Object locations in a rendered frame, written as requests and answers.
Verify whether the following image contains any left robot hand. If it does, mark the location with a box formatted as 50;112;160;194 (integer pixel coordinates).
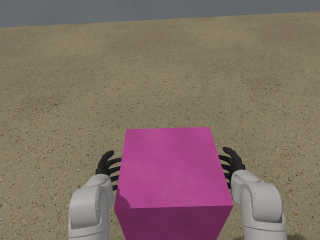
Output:
95;150;122;191

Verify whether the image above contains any right robot forearm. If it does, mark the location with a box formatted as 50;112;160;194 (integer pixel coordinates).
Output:
230;169;288;240

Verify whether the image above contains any left robot forearm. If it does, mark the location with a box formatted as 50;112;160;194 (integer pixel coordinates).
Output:
68;174;115;240

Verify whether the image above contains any right robot hand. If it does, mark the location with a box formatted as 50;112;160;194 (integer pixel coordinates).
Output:
218;146;246;189

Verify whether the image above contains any carton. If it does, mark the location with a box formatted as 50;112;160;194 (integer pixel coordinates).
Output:
114;127;234;240

